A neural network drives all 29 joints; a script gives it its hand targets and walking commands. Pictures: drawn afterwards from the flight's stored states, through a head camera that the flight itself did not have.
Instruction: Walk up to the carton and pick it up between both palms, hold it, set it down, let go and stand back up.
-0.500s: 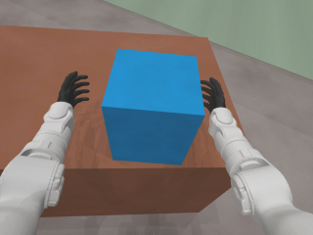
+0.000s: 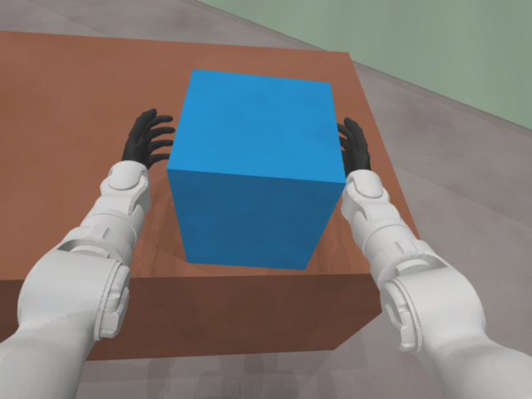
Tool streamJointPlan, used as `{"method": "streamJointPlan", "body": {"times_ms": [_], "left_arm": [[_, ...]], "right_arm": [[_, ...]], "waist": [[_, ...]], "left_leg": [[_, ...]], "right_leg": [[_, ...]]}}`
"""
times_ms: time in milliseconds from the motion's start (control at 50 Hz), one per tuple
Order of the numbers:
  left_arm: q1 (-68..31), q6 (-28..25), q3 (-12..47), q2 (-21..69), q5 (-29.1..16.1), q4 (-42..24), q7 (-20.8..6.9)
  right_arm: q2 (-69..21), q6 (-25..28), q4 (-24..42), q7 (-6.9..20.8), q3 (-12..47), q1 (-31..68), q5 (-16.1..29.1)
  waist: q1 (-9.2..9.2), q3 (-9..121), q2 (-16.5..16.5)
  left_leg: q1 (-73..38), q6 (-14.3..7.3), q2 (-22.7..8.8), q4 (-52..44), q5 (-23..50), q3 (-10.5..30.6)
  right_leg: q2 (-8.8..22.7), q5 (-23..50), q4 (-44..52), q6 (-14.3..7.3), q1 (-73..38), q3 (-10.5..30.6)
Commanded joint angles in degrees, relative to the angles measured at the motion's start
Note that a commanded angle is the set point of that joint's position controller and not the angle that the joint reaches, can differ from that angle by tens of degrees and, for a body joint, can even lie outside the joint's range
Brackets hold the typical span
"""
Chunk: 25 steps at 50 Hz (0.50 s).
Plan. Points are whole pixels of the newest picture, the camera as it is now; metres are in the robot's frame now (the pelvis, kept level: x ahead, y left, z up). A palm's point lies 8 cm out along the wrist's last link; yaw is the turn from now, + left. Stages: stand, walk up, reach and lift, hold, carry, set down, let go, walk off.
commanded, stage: reach and lift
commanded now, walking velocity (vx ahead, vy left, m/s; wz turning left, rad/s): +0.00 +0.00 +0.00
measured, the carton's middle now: (253, 178) +0.46 +0.01 +0.05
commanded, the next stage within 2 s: none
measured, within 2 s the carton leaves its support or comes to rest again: neither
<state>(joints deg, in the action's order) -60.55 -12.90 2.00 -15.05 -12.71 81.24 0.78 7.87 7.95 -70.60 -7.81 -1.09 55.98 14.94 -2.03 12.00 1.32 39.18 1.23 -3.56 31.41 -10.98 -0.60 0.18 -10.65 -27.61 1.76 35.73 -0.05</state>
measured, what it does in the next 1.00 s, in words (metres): stands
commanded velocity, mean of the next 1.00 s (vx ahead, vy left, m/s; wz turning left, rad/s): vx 0.00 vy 0.00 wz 0.00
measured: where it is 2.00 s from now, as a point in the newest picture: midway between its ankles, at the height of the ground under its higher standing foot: outside the picture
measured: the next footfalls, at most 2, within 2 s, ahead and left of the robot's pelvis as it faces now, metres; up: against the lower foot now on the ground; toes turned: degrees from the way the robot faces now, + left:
none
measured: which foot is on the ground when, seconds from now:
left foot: down 0.00-1.00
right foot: down 0.00-1.00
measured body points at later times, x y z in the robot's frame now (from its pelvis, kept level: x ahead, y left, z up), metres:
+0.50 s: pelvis +0.02 +0.01 +0.01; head +0.08 +0.03 +0.46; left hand +0.48 +0.16 +0.09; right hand +0.45 -0.15 +0.09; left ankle +0.03 +0.13 -0.73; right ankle +0.01 -0.14 -0.73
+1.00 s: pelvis +0.04 +0.00 +0.02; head +0.09 +0.02 +0.47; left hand +0.46 +0.16 +0.09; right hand +0.44 -0.14 +0.09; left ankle +0.03 +0.13 -0.73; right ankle +0.01 -0.14 -0.73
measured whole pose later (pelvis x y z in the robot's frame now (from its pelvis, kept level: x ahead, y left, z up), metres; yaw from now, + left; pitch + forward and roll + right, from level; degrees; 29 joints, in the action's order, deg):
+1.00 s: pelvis +0.04 +0.00 +0.02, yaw +0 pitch +3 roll +0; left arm -45.6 -4.2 -31.7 1.4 22.1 52.4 -4.5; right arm -8.8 9.8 -45.6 -5.6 -30.4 38.4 -23.2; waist 0.3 -2.9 2.4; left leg 10.9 1.3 -2.6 19.1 -10.7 -2.8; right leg 1.6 -11.0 -16.9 1.9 8.5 -0.2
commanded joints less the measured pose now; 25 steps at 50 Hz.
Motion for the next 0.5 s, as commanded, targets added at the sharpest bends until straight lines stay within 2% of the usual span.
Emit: {"method": "streamJointPlan", "body": {"times_ms": [0, 160, 340, 380, 420, 480], "left_arm": [[-26.19, -1.73, -5.36, -5.47, 4.31, -9.77, 0.78], [-24.91, -0.67, -11.56, -1.55, 11.20, -12.77, 0.73], [-21.52, 1.01, -17.18, 6.30, 19.62, -17.30, 0.08], [-21.25, 1.16, -18.50, 10.48, 22.10, -18.26, -0.82], [-20.18, 1.30, -20.68, 16.59, 25.84, -18.92, -2.49], [-18.80, 2.08, -21.54, 31.92, 32.32, -18.39, -6.32]], "right_arm": [[4.13, 1.21, 11.11, -0.87, -3.88, 23.49, -4.89], [-1.02, 1.17, 13.86, -1.23, -7.75, 21.79, -10.24], [-7.95, 2.38, 16.58, 0.75, -13.23, 18.58, -18.63], [-12.25, 2.71, 17.37, 1.99, -14.85, 18.20, -21.98], [-18.94, 3.25, 18.45, 4.01, -17.36, 17.23, -27.36], [-35.66, 3.63, 19.75, 8.71, -19.01, 17.19, -36.14]], "waist": [[0.76, 36.50, -4.43], [1.83, 34.50, -4.36], [2.59, 29.32, -4.11], [2.41, 28.09, -3.91], [2.43, 26.57, -3.93], [3.07, 23.06, -4.73]], "left_leg": [[-28.64, 2.62, 2.96, 0.16, 21.92, -3.27], [-30.36, 2.56, 3.34, -1.49, 24.99, -4.22], [-34.65, 2.51, 3.23, -3.72, 29.51, -4.92], [-35.47, 2.54, 3.23, -4.49, 30.16, -5.01], [-36.58, 2.62, 3.28, -5.51, 30.72, -5.38], [-38.30, 2.57, 3.27, -6.97, 31.20, -6.28]], "right_leg": [[-1.61, 14.36, 2.88, 0.05, -12.40, -3.10], [-1.50, 17.14, 4.54, 0.28, -17.28, -2.50], [-1.90, 18.08, 7.21, -0.41, -21.45, -3.48], [-1.93, 18.44, 7.71, -0.55, -22.76, -3.77], [-1.88, 18.71, 8.33, -0.64, -24.52, -4.28], [-1.89, 19.16, 8.94, -0.86, -28.11, -5.17]]}}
